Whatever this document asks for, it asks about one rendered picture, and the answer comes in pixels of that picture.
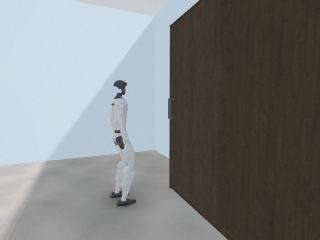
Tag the robot right forearm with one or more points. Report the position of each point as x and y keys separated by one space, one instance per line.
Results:
x=124 y=134

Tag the robot right upper arm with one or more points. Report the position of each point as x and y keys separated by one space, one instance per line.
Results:
x=122 y=103

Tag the right robot hand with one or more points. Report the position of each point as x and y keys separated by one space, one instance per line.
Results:
x=127 y=149

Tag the wardrobe door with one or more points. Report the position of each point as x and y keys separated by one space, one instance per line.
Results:
x=269 y=175
x=196 y=59

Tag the robot left thigh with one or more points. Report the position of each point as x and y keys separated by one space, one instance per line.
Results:
x=121 y=165

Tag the robot left forearm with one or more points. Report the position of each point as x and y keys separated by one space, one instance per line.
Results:
x=113 y=127

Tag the handle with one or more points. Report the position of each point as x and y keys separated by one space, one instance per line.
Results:
x=169 y=108

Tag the robot left foot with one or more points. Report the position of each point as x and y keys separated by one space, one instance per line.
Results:
x=115 y=194

